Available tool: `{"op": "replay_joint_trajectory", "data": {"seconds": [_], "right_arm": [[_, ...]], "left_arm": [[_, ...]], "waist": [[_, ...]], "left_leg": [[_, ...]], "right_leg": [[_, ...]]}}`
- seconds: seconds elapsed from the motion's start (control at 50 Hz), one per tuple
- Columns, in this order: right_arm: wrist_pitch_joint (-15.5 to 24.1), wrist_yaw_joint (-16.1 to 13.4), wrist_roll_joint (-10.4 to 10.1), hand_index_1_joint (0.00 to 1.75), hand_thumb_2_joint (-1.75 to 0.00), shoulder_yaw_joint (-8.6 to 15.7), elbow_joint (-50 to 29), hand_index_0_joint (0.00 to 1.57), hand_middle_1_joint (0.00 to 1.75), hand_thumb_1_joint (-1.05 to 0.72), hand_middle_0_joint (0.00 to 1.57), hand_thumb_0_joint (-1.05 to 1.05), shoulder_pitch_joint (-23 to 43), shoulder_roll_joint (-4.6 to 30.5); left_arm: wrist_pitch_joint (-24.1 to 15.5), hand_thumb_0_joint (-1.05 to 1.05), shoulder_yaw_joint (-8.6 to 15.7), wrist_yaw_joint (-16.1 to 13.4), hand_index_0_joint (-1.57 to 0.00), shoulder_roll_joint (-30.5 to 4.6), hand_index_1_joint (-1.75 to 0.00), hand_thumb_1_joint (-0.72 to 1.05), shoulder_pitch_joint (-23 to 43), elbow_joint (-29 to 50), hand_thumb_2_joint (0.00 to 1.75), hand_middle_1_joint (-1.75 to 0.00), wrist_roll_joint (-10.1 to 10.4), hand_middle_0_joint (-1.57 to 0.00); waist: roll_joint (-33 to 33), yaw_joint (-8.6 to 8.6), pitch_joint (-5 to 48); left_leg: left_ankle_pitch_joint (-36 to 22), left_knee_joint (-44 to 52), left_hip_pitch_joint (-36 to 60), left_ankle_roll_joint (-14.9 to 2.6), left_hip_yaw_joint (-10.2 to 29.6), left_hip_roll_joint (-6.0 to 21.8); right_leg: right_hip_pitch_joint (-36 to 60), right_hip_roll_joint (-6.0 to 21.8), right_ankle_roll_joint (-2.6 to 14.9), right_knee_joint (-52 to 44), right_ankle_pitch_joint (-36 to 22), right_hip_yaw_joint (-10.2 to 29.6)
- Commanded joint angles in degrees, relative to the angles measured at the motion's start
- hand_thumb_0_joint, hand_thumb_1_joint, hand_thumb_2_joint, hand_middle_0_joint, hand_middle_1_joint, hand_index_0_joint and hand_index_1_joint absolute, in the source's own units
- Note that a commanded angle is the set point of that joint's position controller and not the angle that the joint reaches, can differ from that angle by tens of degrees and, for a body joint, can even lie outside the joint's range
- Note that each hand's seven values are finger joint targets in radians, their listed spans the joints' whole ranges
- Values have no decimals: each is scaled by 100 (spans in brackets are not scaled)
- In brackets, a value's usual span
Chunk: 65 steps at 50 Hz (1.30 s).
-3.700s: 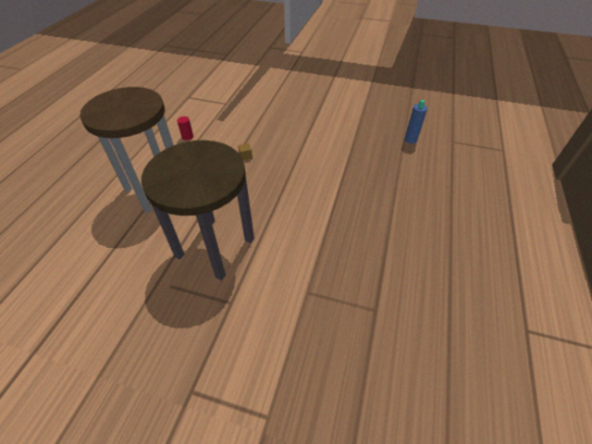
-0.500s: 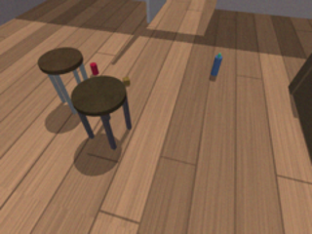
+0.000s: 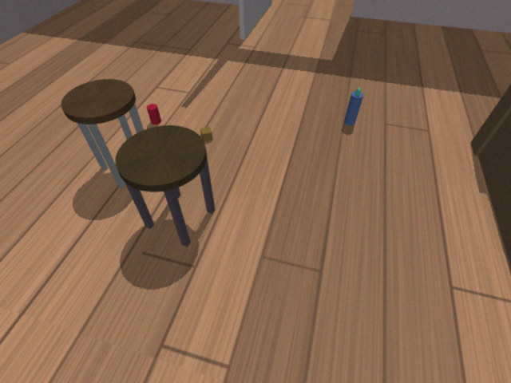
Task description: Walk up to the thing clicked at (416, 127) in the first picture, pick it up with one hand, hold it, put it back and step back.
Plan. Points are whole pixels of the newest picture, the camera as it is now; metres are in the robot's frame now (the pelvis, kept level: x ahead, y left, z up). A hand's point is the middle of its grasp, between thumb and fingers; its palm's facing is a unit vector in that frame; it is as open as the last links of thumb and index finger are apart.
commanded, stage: stand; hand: left
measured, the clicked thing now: (354, 106) +1.74 -0.63 -0.66
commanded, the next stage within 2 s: walk up in 0.02 s
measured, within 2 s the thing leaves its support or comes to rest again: neither
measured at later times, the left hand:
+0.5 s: hand (186, 337) +0.23 +0.14 -0.14, palm faces -0.15 -0.91 -0.38, open 7.4 cm
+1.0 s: hand (243, 198) +0.58 +0.04 -0.15, palm faces -0.44 -0.83 -0.34, open 7.4 cm
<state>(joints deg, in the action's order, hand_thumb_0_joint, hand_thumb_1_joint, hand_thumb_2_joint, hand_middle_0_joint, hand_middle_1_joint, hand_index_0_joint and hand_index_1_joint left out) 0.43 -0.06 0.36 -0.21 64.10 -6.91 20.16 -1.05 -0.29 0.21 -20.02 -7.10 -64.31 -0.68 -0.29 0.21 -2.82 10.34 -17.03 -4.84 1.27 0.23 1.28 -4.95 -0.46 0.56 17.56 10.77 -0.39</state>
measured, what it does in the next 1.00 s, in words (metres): walks ahead, turning right: right foot, then left foot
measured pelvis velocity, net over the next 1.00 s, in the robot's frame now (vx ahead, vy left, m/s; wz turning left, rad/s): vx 0.38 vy -0.18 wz -0.41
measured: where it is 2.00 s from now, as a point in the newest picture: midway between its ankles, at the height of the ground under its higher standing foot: (346, 237)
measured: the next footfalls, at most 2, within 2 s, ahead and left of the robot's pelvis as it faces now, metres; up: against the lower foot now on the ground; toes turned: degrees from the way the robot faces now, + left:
right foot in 0.36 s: +0.17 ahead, -0.26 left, +0.00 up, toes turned -17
left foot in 0.80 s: +0.47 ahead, -0.08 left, +0.00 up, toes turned -13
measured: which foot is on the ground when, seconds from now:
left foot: down 0.00-0.38, up 0.40-0.78, down 0.80-1.00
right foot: down 0.00-0.06, up 0.08-0.34, down 0.36-0.82, up 0.84-1.00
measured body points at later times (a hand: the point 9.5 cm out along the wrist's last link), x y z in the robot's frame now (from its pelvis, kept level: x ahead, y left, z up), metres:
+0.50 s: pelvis +0.12 -0.13 -0.03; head +0.10 -0.15 +0.42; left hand +0.24 +0.19 -0.12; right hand +0.13 -0.48 -0.15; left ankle +0.08 +0.04 -0.68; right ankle +0.13 -0.25 -0.75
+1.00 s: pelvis +0.38 -0.18 -0.01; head +0.40 -0.16 +0.44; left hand +0.60 +0.08 -0.13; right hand +0.29 -0.50 -0.10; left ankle +0.43 -0.07 -0.75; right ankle +0.31 -0.31 -0.67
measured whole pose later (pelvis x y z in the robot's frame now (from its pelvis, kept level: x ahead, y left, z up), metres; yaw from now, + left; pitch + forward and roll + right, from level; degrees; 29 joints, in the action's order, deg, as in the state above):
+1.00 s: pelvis +0.38 -0.18 -0.01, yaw -23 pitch -2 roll +0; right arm 6.4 2.7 0.7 3.8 49.7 -17.8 22.4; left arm -3.4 3.1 3.8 -26.8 -13.5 -51.8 0.4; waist 3.5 -2.5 -3.3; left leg 14.6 -27.3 -10.8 0.1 -8.6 4.9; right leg -26.5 0.2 1.9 63.1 18.9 3.2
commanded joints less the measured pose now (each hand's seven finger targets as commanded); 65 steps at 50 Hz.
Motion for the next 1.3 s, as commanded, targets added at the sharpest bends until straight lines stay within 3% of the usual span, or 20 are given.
{"op": "replay_joint_trajectory", "data": {"seconds": [0.0,0.08,0.32,0.34,0.36,0.38,0.4,0.48,0.7,0.76,0.78,0.82,0.84,0.92,1.12,1.18,1.22,1.24,1.26,1.28], "right_arm": [[312,13,180,30,-90,747,-819,20,30,-90,20,0,-106,1968],[500,-4,173,30,-90,1006,-873,20,30,-90,20,0,-621,2310],[467,148,244,30,-90,934,-1358,20,30,-90,20,0,425,2015],[429,160,250,30,-90,817,-1384,20,30,-90,20,0,226,1685],[441,193,191,30,-90,600,-1581,20,30,-90,20,0,186,1140],[454,235,74,30,-90,591,-1823,20,30,-90,20,0,81,1315],[448,218,113,30,-90,713,-1715,20,30,-90,20,0,116,1794],[393,296,-49,30,-90,732,-1331,20,30,-90,20,0,-454,1729],[495,449,119,30,-90,827,-1852,20,30,-90,20,0,6,1494],[579,366,147,30,-90,922,-1585,20,30,-90,20,0,-954,1570],[642,290,201,30,-90,1038,-1397,20,30,-90,20,0,-1782,1869],[720,189,196,30,-90,1157,-1552,20,30,-90,20,0,-1882,2438],[694,216,76,30,-90,1192,-1645,20,30,-90,20,0,-1443,2460],[731,169,-7,30,-90,846,-1765,20,30,-90,20,0,-1132,1795],[636,209,17,30,-90,847,-1848,20,30,-90,20,0,-1075,2024],[560,162,-3,30,-90,840,-1897,20,30,-90,20,0,-966,2010],[528,179,-17,30,-90,630,-1877,20,30,-90,20,0,-1455,1439],[506,192,-21,30,-90,484,-1961,20,30,-90,20,0,-1827,1084],[467,151,-49,30,-90,645,-1882,20,30,-90,20,0,-1632,1712],[436,105,-17,30,-90,678,-1807,20,30,-90,20,0,-1351,1895]], "left_arm": [[-69,0,758,193,-20,-1908,-30,90,20,942,90,-30,-151,-20],[12,0,716,477,-20,-1560,-30,90,1131,1482,90,-30,-224,-20],[-21,0,949,710,-20,-1604,-30,90,-1007,969,90,-30,-126,-20],[-109,0,1097,590,-20,-1943,-30,90,-1790,703,90,-30,-124,-20],[-157,0,1253,451,-20,-2437,-30,90,-2379,667,90,-30,-139,-20],[-184,0,1240,442,-20,-2780,-30,90,-1889,933,90,-30,-44,-20],[-188,0,1207,451,-20,-2859,-30,90,-1276,1166,90,-30,40,-20],[-289,0,974,314,-20,-2202,-30,90,-519,1340,90,-30,106,-20],[-468,0,866,316,-20,-1968,-30,90,-632,1746,90,-30,0,-20],[-442,0,792,306,-20,-1883,-30,90,-615,1795,90,-30,-13,-20],[-426,0,715,292,-20,-1599,-30,90,-888,1813,90,-30,2,-20],[-378,0,551,219,-20,-1280,-30,90,-1467,1751,90,-30,103,-20],[-355,0,586,145,-20,-1696,-30,90,-1399,1664,90,-30,41,-20],[-394,0,631,286,-20,-1636,-30,90,-904,1557,90,-30,187,-20],[-253,0,588,577,-20,-1334,-30,90,245,1935,90,-30,55,-20],[-258,0,700,514,-20,-1466,-30,90,-296,1686,90,-30,45,-20],[-345,0,981,339,-20,-2043,-30,90,-1654,1362,90,-30,-7,-20],[-395,0,1056,270,-20,-2462,-30,90,-1748,1485,90,-30,17,-20],[-378,0,1041,264,-20,-2586,-30,90,-1582,1534,90,-30,139,-20],[-363,0,1024,234,-20,-2505,-30,90,-1227,1643,90,-30,223,-20]], "waist": [[250,-155,915],[-435,-610,-149],[-57,726,104],[1127,1047,548],[2553,1279,366],[2420,843,242],[1386,606,-128],[1002,43,-256],[331,132,-161],[-99,-393,386],[-920,-721,890],[-1543,-506,1025],[-1290,-353,852],[-644,-186,-9],[-801,-271,34],[-291,142,323],[1332,789,1244],[2161,632,1359],[1709,669,1191],[1123,574,800]], "left_leg": [[1857,-462,743,-642,373,668],[2775,1122,984,-1574,2195,2794],[1589,-1380,-1339,-809,-971,1247],[886,-3362,-1875,-643,-1243,721],[2243,-4993,-3216,-391,-1165,21],[2343,-5477,-3739,-185,-455,-167],[2014,-5461,-3450,-154,-55,270],[781,-4528,-2689,-363,179,781],[-362,-1866,-1688,-67,-203,628],[-143,-1176,-16,-229,-498,218],[521,-796,1195,-517,-66,481],[2464,482,1984,-1223,3772,2549],[2366,556,1542,-1579,4084,2844],[-745,211,97,-1071,758,1622],[-900,44,-166,-1071,-584,1357],[-1298,-997,-419,-920,-643,1428],[-721,-3796,-1436,-580,-916,643],[1858,-4872,-2613,-372,-745,26],[1955,-5314,-3093,-297,-230,27],[1703,-5549,-3142,-291,35,315]], "right_leg": [[-887,465,324,328,1753,904],[-3878,636,20,3447,1434,682],[-114,271,61,1794,213,-780],[903,9,190,1526,786,-540],[1186,885,515,368,2398,1344],[675,2007,1027,-1261,3801,4166],[28,2373,1403,-1415,4391,4777],[-683,1339,883,-656,2365,2259],[-1023,1103,998,-374,1180,1163],[-1216,893,778,1301,-611,809],[-1748,420,560,3115,-914,386],[-3754,-610,269,5102,1801,461],[-3704,-139,380,5454,1648,814],[-2957,386,152,4697,664,783],[-1770,344,106,1635,-668,-351],[-536,234,228,1368,-735,-420],[1430,491,431,943,571,524],[2071,1847,842,392,1070,2838],[1948,2319,1357,-139,1070,4164],[1341,2325,1454,-211,970,3981]]}}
